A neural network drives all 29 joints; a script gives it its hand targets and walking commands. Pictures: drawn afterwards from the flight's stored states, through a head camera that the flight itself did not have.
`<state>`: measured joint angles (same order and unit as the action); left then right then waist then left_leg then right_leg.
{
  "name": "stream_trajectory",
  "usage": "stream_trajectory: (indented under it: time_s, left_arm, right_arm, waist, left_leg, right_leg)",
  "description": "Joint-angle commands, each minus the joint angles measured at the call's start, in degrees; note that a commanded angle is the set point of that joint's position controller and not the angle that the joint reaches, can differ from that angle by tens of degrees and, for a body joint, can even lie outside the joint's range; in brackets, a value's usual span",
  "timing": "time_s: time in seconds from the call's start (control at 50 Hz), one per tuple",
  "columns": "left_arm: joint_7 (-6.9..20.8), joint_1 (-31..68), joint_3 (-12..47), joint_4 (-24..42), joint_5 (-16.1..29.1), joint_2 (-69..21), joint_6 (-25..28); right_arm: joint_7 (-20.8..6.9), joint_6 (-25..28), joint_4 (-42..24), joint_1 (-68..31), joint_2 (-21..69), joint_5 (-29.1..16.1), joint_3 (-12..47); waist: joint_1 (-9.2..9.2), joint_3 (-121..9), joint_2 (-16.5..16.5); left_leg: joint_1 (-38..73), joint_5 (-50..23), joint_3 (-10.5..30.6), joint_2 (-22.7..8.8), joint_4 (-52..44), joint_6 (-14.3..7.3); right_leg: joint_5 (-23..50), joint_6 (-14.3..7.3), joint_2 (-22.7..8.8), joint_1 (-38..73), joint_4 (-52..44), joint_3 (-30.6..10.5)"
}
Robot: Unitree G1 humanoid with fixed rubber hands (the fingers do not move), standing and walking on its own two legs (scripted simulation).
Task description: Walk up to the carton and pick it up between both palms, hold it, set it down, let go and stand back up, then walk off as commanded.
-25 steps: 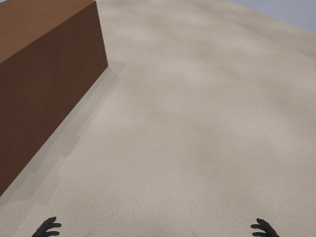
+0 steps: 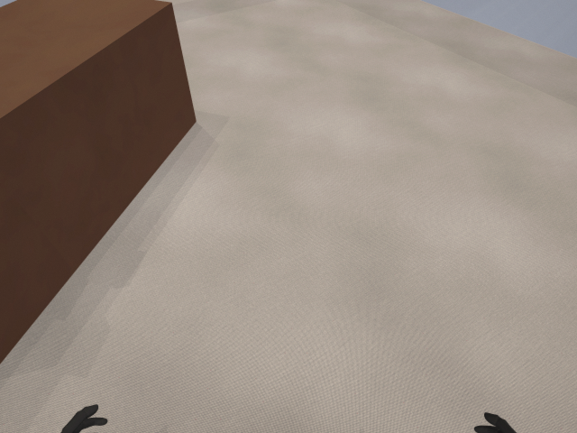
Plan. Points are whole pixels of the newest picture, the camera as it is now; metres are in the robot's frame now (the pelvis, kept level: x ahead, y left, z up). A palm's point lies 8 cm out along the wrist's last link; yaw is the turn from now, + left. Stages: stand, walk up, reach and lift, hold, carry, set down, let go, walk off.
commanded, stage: stand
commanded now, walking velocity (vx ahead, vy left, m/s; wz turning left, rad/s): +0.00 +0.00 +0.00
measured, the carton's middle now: out of the picture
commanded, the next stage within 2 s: none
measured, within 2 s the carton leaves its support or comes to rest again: neither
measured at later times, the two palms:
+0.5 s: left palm out of the picture +0.10 +0.31 -0.10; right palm out of the picture +0.10 -0.32 -0.10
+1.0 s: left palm out of the picture +0.11 +0.32 -0.10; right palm out of the picture +0.12 -0.32 -0.10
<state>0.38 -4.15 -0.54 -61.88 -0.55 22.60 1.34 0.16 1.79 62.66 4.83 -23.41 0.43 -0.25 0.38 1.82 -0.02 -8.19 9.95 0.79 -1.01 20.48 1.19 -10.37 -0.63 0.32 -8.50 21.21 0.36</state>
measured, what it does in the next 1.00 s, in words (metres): stands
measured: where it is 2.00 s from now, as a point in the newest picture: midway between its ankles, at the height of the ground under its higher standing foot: outside the picture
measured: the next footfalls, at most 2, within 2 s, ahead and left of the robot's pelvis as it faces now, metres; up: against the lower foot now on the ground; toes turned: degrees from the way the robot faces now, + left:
none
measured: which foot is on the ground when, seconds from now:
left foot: down 0.00-1.00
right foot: down 0.00-1.00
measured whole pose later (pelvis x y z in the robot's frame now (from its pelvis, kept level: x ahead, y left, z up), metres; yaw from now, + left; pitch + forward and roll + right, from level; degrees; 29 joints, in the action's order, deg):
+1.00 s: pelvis +0.01 +0.00 +0.00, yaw +0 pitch -2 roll +0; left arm 0.0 -3.4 -0.9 -62.5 -0.5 22.5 0.8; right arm 0.2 1.2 62.5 3.4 -23.3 0.6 -0.3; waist 0.1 1.8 0.4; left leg -6.6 10.0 0.8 -1.0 18.8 1.1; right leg -10.1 -0.3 0.2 -6.5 18.7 0.4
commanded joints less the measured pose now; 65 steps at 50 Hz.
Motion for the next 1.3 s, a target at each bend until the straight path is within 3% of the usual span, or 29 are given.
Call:
stream_trajectory:
  time_s: [0.0,0.04,0.06,0.08,0.1,0.18,0.24,0.28,0.36,0.42,0.46,0.52,0.58,0.62,0.64,0.7,0.74,0.76,0.94,0.96,1.02,1.04,1.06,1.08,1.1,1.16,1.2,1.24,1.28]
  left_arm:
    - [-0.34,1.88,-1.39,1.47,0.25,9.96,0.6]
    - [-0.55,4.7,-2.34,1.88,-0.11,12.36,0.37]
    - [-0.52,3.32,-1.99,2.89,0.68,11.0,0.73]
    - [-0.53,2.97,-1.95,1.82,0.11,9.66,0.49]
    - [-0.79,3.52,-2.23,2.07,0.02,10.9,0.47]
    - [-0.43,3.32,-1.77,2.26,0.25,9.14,-0.15]
    - [-0.29,4.46,-2.2,2.21,-0.04,11.39,0.22]
    - [-0.59,2.36,-1.93,1.57,0.46,10.99,0.37]
    - [-0.35,3.26,-2.32,1.48,0.24,10.78,0.75]
    - [-0.05,4.5,-1.48,2.44,0.05,9.38,0.4]
    - [-0.51,4.35,-2.19,1.06,0.29,11.48,0.55]
    - [0.16,3.78,-1.59,1.97,0.03,9.31,-0.02]
    - [-0.41,2.84,-1.81,1.67,0.1,9.16,0.12]
    - [-0.75,2.16,-1.42,0.88,0.23,9.46,0.45]
    - [-0.43,1.38,-1.62,0.9,0.63,9.75,0.41]
    - [-0.42,4.68,-1.4,2.06,0.48,9.33,0.86]
    - [-0.68,1.22,-1.76,0.65,0.58,9.62,0.4]
    - [-0.33,1.97,-2.38,1.67,0.16,10.25,0.35]
    - [-0.91,2.46,-2.16,1.19,-0.1,10.26,-0.24]
    - [-0.58,2.11,-2.4,2.3,0.15,9.91,-0.24]
    - [-0.61,2.99,-2.07,2.81,0.3,8.93,0.5]
    - [-0.47,3.14,-1.75,2.86,0.02,9.09,0.55]
    - [-0.69,2.46,-2.59,1.75,-0.05,10.54,0.24]
    - [-0.76,3.9,-1.93,2.07,-0.25,9.22,0.14]
    - [-0.16,2.99,-2.33,2.74,-0.31,8.38,0.09]
    - [-0.21,2.78,-2.99,1.64,0.18,11.46,0.44]
    - [-0.27,-0.02,-2.37,1.99,0.31,10.65,0.47]
    - [-0.47,5.15,-2.19,2.24,-0.47,9.85,0.33]
    - [-0.05,2.2,-2.11,1.39,-0.02,9.78,0.26]
  right_arm:
    - [0.09,0.48,-1.82,-2.23,-9.39,-0.26,-1.32]
    - [0.26,0.17,-2.87,-0.92,-9.1,0.37,-1.06]
    - [0.29,0.23,-2.21,-1.53,-9.59,0.42,-1.54]
    - [0.32,0.76,-2.58,-1.97,-7.99,0.18,-1.59]
    - [-0.03,0.58,-2.69,-1.95,-6.9,0.2,-0.97]
    - [0.32,0.02,-2.97,-4.24,-10.74,0.42,-1.74]
    - [0.52,0.43,-2.81,-3.05,-8.6,0.2,-1.63]
    - [0.22,0.59,-2.51,-2.85,-9.85,-0.08,-1.8]
    - [0.66,0.08,-2.67,-2.01,-9.2,0.25,-1.81]
    - [0.01,0.15,-2.37,-3.43,-8.64,0.07,-1.08]
    - [-0.1,0.36,-3.22,-2.52,-6.27,0.35,-0.89]
    - [0.14,0.62,-2.25,-2.22,-8.24,0.47,-0.62]
    - [0.73,0.17,-2.98,-3.0,-8.09,0.32,-1.4]
    - [0.13,0.14,-2.46,-1.34,-10.49,-0.01,-1.72]
    - [0.42,0.31,-2.16,-2.75,-10.59,0.3,-1.86]
    - [0.45,0.38,-2.52,-3.19,-8.64,0.59,-1.31]
    - [0.35,0.24,-2.64,-2.48,-7.94,-0.03,-1.6]
    - [0.05,0.28,-2.41,-4.55,-9.84,0.57,-1.5]
    - [0.15,0.01,-1.76,-1.3,-8.45,-0.12,-1.44]
    - [0.11,0.41,-3.16,-4.06,-8.15,0.01,-1.35]
    - [0.62,-0.17,-2.58,-3.15,-7.89,0.75,-1.34]
    - [0.44,0.33,-2.63,-3.48,-9.2,0.25,-1.46]
    - [0.34,0.42,-1.79,-2.47,-9.09,0.29,-1.76]
    - [0.27,0.71,-2.5,-1.99,-7.91,0.17,-1.32]
    - [0.31,0.57,-3.14,-5.42,-10.0,0.26,-1.65]
    - [0.38,-0.02,-1.8,-2.71,-8.18,0.36,-1.84]
    - [0.09,0.33,-1.38,-3.56,-11.7,0.95,-2.59]
    - [0.05,0.12,-2.77,-5.32,-7.43,0.05,-1.38]
    - [0.16,0.54,-1.89,-6.42,-10.65,0.63,-2.25]
  waist:
    - [-0.24,-3.52,-1.72]
    - [-1.31,-2.52,-1.26]
    - [0.08,-2.6,-3.22]
    - [0.45,-1.56,0.68]
    - [-1.73,-0.86,-0.66]
    - [1.0,-2.55,1.89]
    - [-0.71,-2.99,2.42]
    - [0.21,-2.51,2.13]
    - [0.87,-2.4,0.97]
    - [0.24,-2.23,-5.59]
    - [-1.04,-2.52,0.86]
    - [0.46,-2.24,-1.62]
    - [-0.67,-2.3,2.06]
    - [-1.5,-3.57,-0.91]
    - [0.48,-4.25,1.9]
    - [-0.25,-3.48,2.79]
    - [-0.04,-4.55,-1.26]
    - [1.38,-4.14,1.1]
    - [-1.01,-1.34,-1.78]
    - [0.43,-3.42,2.46]
    - [-0.51,-5.31,-3.54]
    - [0.01,-3.27,-3.3]
    - [-0.36,-1.57,1.04]
    - [-1.61,0.03,0.02]
    - [0.83,-2.32,-1.59]
    - [-0.43,-1.84,1.92]
    - [1.34,-3.61,-0.67]
    - [-0.45,-2.87,2.95]
    - [1.29,-3.55,-0.35]
  left_leg:
    - [1.29,-4.02,5.21,-6.77,-2.71,-2.99]
    - [0.56,-6.88,3.82,-5.64,-2.65,-2.4]
    - [0.11,-6.06,5.05,-5.63,-3.37,-2.79]
    - [-0.16,-5.3,4.57,-6.46,-3.46,-3.0]
    - [-0.42,-7.25,4.9,-6.6,-3.25,-3.19]
    - [-0.22,-2.99,4.59,-5.91,-3.94,-2.5]
    - [0.77,-2.95,4.57,-6.3,-4.46,-2.91]
    - [1.67,-3.65,4.7,-5.92,-4.45,-3.38]
    - [0.35,-3.39,4.57,-5.62,-5.06,-2.96]
    - [-0.37,-2.56,3.27,-5.68,-4.18,-1.8]
    - [1.8,-3.51,4.79,-6.07,-4.98,-1.97]
    - [-3.1,-0.61,4.87,-6.39,-4.37,-2.64]
    - [0.13,-3.56,5.42,-6.99,-3.76,-3.3]
    - [1.79,-5.06,4.48,-6.09,-4.07,-2.74]
    - [2.1,-5.82,5.24,-6.55,-3.55,-3.06]
    - [2.27,-8.2,4.8,-6.91,-3.88,-2.95]
    - [2.17,-10.33,4.37,-6.1,-4.34,-3.11]
    - [1.72,-9.46,4.12,-6.36,-3.71,-2.53]
    - [0.32,-4.62,5.24,-6.51,-4.09,-2.38]
    - [2.15,-6.19,4.32,-6.37,-4.04,-1.84]
    - [2.96,-8.33,3.69,-6.04,-3.69,-2.41]
    - [0.72,-7.16,4.4,-5.93,-4.61,-2.16]
    - [0.62,-4.99,4.26,-5.94,-4.91,-1.99]
    - [0.2,-5.23,4.09,-6.43,-5.28,-1.79]
    - [1.14,-4.5,3.12,-6.22,-4.22,-1.96]
    - [0.06,-3.38,5.06,-6.69,-6.68,-2.74]
    - [1.82,-3.75,4.39,-6.07,-4.9,-2.82]
    - [2.31,-5.12,4.99,-6.51,-5.48,-2.48]
    - [1.66,-4.0,4.66,-6.16,-5.12,-2.81]
  right_leg:
    - [3.68,-1.32,-8.0,0.62,-4.86,-6.38]
    - [4.89,-1.68,-8.0,0.63,-4.61,-7.1]
    - [4.47,-1.54,-7.89,2.36,-4.5,-6.3]
    - [5.73,-1.79,-8.3,1.68,-4.97,-6.66]
    - [7.79,-2.36,-8.12,0.86,-4.13,-6.14]
    - [2.97,-2.26,-8.25,1.53,-4.88,-6.44]
    - [1.33,-1.14,-7.6,1.33,-6.1,-5.71]
    - [2.38,-1.31,-7.86,0.16,-5.1,-6.52]
    - [1.86,-0.77,-7.6,1.9,-4.74,-6.71]
    - [2.5,-0.89,-7.64,0.98,-5.63,-6.91]
    - [1.15,-0.8,-6.96,-0.23,-5.3,-6.19]
    - [3.12,-0.98,-7.92,2.4,-5.05,-6.21]
    - [4.74,-1.22,-7.55,1.66,-5.18,-5.67]
    - [5.87,-1.16,-8.11,1.07,-5.0,-6.48]
    - [5.84,-0.89,-8.13,2.76,-6.19,-5.58]
    - [7.88,-0.78,-8.39,2.07,-5.13,-6.72]
    - [8.62,-1.89,-8.06,3.61,-3.39,-6.34]
    - [8.28,-1.4,-7.46,3.2,-4.39,-4.95]
    - [6.65,-0.95,-8.5,1.95,-6.34,-5.85]
    - [6.32,-0.76,-7.59,2.71,-5.85,-4.71]
    - [8.72,-1.28,-8.45,3.63,-5.16,-6.37]
    - [8.0,-0.63,-8.04,3.23,-5.55,-5.8]
    - [6.85,-1.0,-7.43,2.49,-6.69,-6.1]
    - [5.38,-0.76,-8.11,1.56,-6.35,-5.86]
    - [6.29,-0.91,-7.79,1.38,-7.13,-6.85]
    - [2.08,-1.28,-8.07,2.46,-5.4,-5.9]
    - [5.4,-0.87,-8.43,4.08,-7.08,-5.86]
    - [3.47,-0.58,-7.65,0.61,-5.37,-5.17]
    - [3.96,-1.21,-8.08,2.96,-6.1,-5.6]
